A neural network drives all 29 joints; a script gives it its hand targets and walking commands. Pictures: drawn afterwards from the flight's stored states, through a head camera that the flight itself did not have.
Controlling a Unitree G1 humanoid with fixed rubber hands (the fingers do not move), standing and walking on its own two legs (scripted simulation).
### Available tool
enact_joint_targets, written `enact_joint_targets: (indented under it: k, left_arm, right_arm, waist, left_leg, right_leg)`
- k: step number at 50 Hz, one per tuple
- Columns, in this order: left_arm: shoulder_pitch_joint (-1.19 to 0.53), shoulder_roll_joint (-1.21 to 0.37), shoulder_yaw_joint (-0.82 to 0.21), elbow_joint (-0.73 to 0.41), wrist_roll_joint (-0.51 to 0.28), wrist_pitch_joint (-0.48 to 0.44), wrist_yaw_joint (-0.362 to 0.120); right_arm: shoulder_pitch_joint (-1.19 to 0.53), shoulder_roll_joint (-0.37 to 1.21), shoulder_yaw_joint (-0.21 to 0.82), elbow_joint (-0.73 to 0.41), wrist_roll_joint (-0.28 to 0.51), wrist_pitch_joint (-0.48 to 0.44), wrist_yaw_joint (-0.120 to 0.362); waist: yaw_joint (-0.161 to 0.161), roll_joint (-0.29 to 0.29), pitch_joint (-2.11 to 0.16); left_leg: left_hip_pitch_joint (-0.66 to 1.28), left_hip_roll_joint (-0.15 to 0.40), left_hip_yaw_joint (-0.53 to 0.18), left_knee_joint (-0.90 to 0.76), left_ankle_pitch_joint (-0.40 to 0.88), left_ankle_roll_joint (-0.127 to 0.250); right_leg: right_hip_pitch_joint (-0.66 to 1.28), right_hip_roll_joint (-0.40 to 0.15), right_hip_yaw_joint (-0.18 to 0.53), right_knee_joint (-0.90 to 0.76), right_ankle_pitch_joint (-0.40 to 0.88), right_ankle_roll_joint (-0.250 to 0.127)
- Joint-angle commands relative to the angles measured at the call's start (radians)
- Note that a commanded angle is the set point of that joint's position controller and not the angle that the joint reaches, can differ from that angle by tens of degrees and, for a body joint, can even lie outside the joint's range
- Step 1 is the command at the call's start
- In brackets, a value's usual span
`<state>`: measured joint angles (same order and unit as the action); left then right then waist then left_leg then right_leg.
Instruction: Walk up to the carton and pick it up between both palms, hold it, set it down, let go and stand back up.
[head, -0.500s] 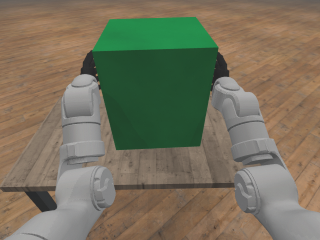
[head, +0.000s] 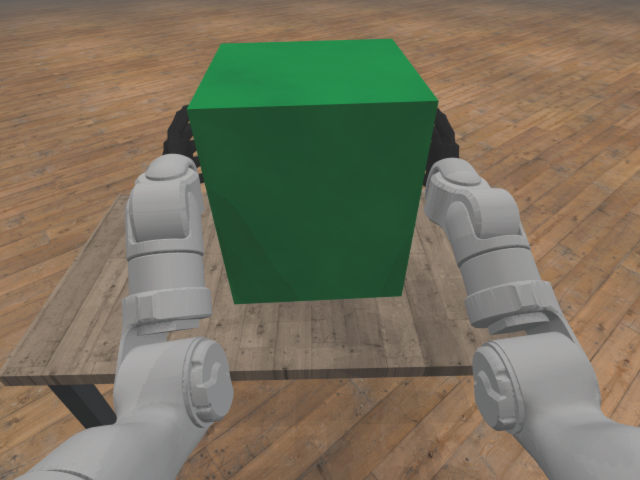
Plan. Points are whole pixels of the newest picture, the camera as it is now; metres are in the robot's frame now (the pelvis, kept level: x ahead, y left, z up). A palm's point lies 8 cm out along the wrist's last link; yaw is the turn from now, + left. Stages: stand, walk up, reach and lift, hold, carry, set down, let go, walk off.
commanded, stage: hold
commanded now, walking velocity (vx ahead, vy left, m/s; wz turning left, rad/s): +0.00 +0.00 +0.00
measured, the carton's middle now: (312, 172) +0.39 +0.00 +0.23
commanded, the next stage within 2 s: set down in 0.12 s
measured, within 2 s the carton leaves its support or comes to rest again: neither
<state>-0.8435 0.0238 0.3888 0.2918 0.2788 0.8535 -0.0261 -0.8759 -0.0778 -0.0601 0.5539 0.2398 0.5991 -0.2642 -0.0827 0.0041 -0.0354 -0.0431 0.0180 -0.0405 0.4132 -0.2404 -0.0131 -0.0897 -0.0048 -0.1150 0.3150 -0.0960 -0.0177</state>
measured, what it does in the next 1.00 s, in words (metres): stands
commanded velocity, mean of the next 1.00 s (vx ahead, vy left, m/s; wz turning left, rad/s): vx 0.00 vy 0.00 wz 0.00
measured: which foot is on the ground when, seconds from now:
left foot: down 0.00-1.00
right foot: down 0.00-1.00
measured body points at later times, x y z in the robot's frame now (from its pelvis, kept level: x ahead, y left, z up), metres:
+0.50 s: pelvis +0.00 +0.00 +0.00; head -0.06 +0.01 +0.45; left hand +0.41 +0.16 +0.27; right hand +0.40 -0.14 +0.24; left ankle +0.00 +0.13 -0.74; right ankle +0.06 -0.11 -0.74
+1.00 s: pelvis +0.02 +0.02 +0.00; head +0.01 +0.04 +0.45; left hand +0.44 +0.15 +0.19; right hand +0.42 -0.15 +0.17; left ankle +0.00 +0.13 -0.74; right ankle +0.06 -0.11 -0.74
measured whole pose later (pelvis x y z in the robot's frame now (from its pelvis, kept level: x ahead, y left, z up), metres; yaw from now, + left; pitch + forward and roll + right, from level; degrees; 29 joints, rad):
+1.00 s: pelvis +0.02 +0.02 +0.00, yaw +1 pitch -6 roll -2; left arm -0.74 -0.05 0.30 0.32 0.29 0.51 0.03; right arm -0.68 -0.03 -0.14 0.63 0.07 0.09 -0.15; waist -0.09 -0.03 0.08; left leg -0.02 0.00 -0.05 0.38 -0.25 0.01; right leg -0.04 -0.02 -0.12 0.24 -0.09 0.01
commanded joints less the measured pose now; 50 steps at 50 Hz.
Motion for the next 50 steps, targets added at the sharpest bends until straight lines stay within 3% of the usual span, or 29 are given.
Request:
enact_joint_targets:
  k: [1, 6, 9, 12, 20, 22, 25, 29, 33, 38, 43, 46, 50]
  left_arm:
    - [-0.779, -0.546, -0.468, -0.114, -0.202, -0.067, -0.159]
    - [-0.796, -0.55, -0.481, -0.14, -0.209, -0.071, -0.155]
    - [-0.853, -0.564, -0.506, -0.168, -0.218, -0.063, -0.155]
    - [-0.856, -0.567, -0.475, -0.128, -0.206, -0.084, -0.159]
    - [-0.758, -0.467, -0.239, 0.171, -0.034, -0.238, -0.204]
    - [-0.713, -0.438, -0.196, 0.21, 0.0, -0.269, -0.218]
    - [-0.661, -0.443, -0.207, 0.198, 0.007, -0.311, -0.223]
    - [-0.641, -0.49, -0.289, 0.131, -0.018, -0.366, -0.199]
    - [-0.643, -0.566, -0.429, 0.019, -0.066, -0.414, -0.162]
    - [-0.617, -0.61, -0.576, -0.099, -0.126, -0.444, -0.114]
    - [-0.565, -0.601, -0.608, -0.132, -0.132, -0.423, -0.087]
    - [-0.53, -0.587, -0.568, -0.093, -0.112, -0.391, -0.094]
    - [-0.505, -0.581, -0.513, -0.041, -0.088, -0.366, -0.102]
  right_arm:
    - [-0.971, 0.642, 0.334, -0.372, 0.161, -0.079, 0.136]
    - [-0.952, 0.646, 0.329, -0.361, 0.161, -0.075, 0.135]
    - [-0.973, 0.654, 0.322, -0.341, 0.15, -0.073, 0.138]
    - [-1.002, 0.646, 0.3, -0.336, 0.132, -0.103, 0.144]
    - [-0.926, 0.544, 0.059, -0.072, -0.138, -0.332, 0.206]
    - [-0.862, 0.521, 0.013, -0.014, -0.198, -0.385, 0.217]
    - [-0.818, 0.507, -0.005, -0.022, -0.241, -0.466, 0.226]
    - [-0.811, 0.507, 0.05, -0.091, -0.25, -0.568, 0.229]
    - [-0.828, 0.54, 0.17, -0.206, -0.215, -0.647, 0.227]
    - [-0.809, 0.546, 0.296, -0.334, -0.166, -0.679, 0.217]
    - [-0.761, 0.534, 0.343, -0.352, -0.141, -0.647, 0.216]
    - [-0.736, 0.503, 0.305, -0.303, -0.145, -0.621, 0.222]
    - [-0.698, 0.463, 0.233, -0.213, -0.16, -0.609, 0.24]
  waist:
    - [0.0, 0.026, -0.459]
    - [-0.012, 0.045, -0.481]
    - [-0.011, 0.069, -0.487]
    - [-0.003, 0.055, -0.462]
    - [0.017, -0.013, -0.275]
    - [0.018, -0.032, -0.229]
    - [0.005, -0.026, -0.238]
    - [-0.003, 0.0, -0.326]
    - [-0.007, 0.024, -0.493]
    - [-0.018, 0.034, -0.622]
    - [-0.007, 0.016, -0.597]
    - [0.0, 0.016, -0.507]
    - [0.007, 0.035, -0.424]
  left_leg:
    - [-0.232, -0.065, 0.015, -0.109, 0.191, -0.009]
    - [-0.217, -0.07, 0.02, -0.105, 0.192, -0.013]
    - [-0.17, -0.077, 0.016, -0.102, 0.256, -0.026]
    - [-0.167, -0.076, 0.017, -0.11, 0.228, -0.024]
    - [-0.204, -0.067, 0.062, -0.214, -0.06, 0.026]
    - [-0.181, -0.066, 0.075, -0.226, -0.055, 0.032]
    - [-0.135, -0.066, 0.089, -0.212, 0.028, 0.02]
    - [-0.046, -0.074, 0.097, -0.151, 0.232, -0.008]
    - [0.035, -0.08, 0.088, -0.071, 0.448, -0.043]
    - [0.047, -0.075, 0.058, -0.02, 0.584, -0.063]
    - [0.038, -0.074, 0.037, -0.023, 0.563, -0.06]
    - [0.012, -0.067, 0.039, -0.054, 0.47, -0.058]
    - [0.041, -0.055, 0.047, -0.073, 0.459, -0.067]
  right_leg:
    - [0.449, 0.06, 0.077, 0.035, 0.165, 0.049]
    - [0.442, 0.062, 0.077, 0.039, 0.167, 0.052]
    - [0.421, 0.067, 0.069, 0.008, 0.169, 0.038]
    - [0.407, 0.067, 0.057, -0.002, 0.135, 0.037]
    - [0.394, 0.036, 0.014, -0.055, -0.102, 0.045]
    - [0.396, 0.027, 0.001, -0.068, -0.123, 0.047]
    - [0.421, 0.025, -0.011, -0.071, -0.065, 0.048]
    - [0.426, 0.035, -0.031, -0.058, 0.066, 0.052]
    - [0.468, 0.043, -0.042, -0.021, 0.278, 0.059]
    - [0.5, 0.046, -0.029, 0.014, 0.444, 0.062]
    - [0.464, 0.047, -0.019, 0.014, 0.434, 0.059]
    - [0.422, 0.046, -0.024, -0.004, 0.335, 0.049]
    - [0.367, 0.054, -0.039, -0.029, 0.249, 0.035]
